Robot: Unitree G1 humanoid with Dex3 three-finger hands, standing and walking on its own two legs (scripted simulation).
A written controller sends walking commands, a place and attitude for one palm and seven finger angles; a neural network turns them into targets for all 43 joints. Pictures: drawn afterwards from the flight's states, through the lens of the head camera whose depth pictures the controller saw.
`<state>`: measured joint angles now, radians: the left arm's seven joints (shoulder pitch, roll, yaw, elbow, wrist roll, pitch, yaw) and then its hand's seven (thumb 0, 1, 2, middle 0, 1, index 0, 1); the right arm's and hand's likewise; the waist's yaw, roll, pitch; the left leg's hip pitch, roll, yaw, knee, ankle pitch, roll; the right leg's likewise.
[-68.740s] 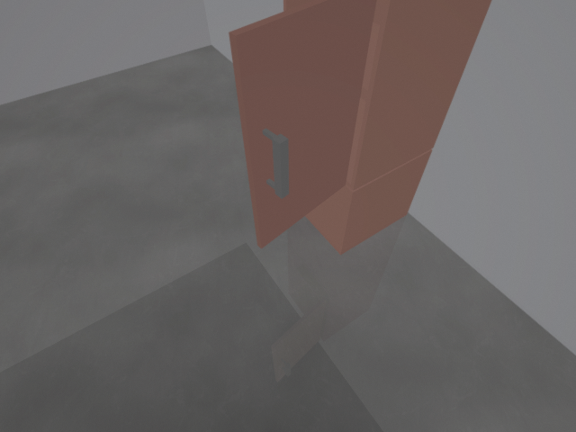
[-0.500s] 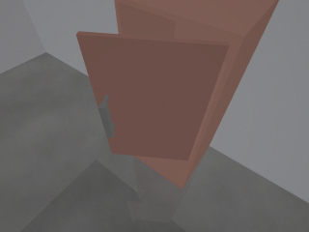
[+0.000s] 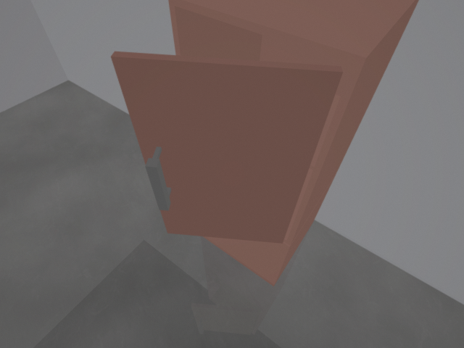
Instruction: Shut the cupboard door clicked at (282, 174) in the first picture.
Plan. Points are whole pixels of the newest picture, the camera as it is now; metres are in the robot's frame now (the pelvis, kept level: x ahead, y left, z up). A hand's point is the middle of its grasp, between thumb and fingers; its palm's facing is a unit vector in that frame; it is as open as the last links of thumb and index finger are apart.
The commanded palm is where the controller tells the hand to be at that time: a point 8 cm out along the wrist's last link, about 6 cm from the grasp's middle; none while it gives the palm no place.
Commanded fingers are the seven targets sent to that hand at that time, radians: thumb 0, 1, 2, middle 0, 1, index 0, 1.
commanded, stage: raise the hand and make a fist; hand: left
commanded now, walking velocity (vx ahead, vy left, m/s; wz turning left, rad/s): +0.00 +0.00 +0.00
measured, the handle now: (161, 179) +0.46 +0.19 -0.03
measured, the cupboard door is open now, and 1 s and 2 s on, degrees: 31 31 31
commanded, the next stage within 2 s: none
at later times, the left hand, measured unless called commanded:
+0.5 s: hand (152, 339) +0.15 +0.15 -0.08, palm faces +0.01 -1.00 +0.01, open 6.3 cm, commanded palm +0.12 +0.21 -0.06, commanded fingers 0.00 0.90 0.90 -0.57 -0.70 -0.57 -0.70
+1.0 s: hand (128, 319) +0.17 +0.19 -0.04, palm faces +0.08 -0.99 -0.06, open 3.9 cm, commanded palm +0.14 +0.22 -0.05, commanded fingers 0.00 0.90 0.90 -1.02 -1.20 -1.02 -1.20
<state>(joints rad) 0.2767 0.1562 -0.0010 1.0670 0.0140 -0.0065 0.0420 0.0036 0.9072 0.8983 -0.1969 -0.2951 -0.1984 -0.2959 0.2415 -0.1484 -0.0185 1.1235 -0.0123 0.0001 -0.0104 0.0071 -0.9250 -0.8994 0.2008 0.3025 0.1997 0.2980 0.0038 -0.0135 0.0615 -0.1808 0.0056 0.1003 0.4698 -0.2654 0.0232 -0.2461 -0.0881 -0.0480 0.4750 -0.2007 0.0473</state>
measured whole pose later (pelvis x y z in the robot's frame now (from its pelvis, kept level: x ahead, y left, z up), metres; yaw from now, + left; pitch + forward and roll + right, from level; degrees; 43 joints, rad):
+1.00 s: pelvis -0.02 -0.03 -0.10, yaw +3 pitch +16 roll -1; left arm 0.50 0.23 0.22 -0.10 -0.32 -0.39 -0.30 0.02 0.90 0.90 -0.85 -1.00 -0.85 -1.00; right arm 0.28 -0.20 -0.03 0.53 0.03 -0.20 -0.05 0.01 -0.90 -0.90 0.21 0.30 0.20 0.30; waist 0.02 0.02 -0.14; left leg -0.94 0.06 0.00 1.23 -0.57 -0.01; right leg -0.96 -0.08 -0.09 1.19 -0.50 0.00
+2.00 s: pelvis +0.00 -0.03 -0.09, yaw +3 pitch +15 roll -2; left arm 0.38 0.25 0.19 -0.06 -0.30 -0.40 -0.31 0.02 0.90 0.90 -1.30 -1.50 -1.30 -1.50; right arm 0.26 -0.24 -0.01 0.48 0.02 -0.17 -0.04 0.01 -0.90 -0.90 0.20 0.30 0.20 0.30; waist 0.00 0.02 -0.14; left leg -0.86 0.06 -0.01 1.17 -0.57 -0.02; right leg -0.88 -0.07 -0.10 1.13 -0.51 0.00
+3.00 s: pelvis +0.00 -0.02 -0.08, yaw +2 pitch +16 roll +0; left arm -0.18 0.26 0.18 0.41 -0.22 -0.35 -0.25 0.02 0.90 0.90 -1.30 -1.50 -1.30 -1.50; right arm 0.26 -0.25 0.01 0.55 0.02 -0.11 -0.03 0.01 -0.90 -0.90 0.20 0.30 0.20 0.30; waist -0.04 0.02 -0.13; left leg -0.87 0.05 0.02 1.11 -0.53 -0.01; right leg -0.90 -0.07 -0.07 1.09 -0.47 0.01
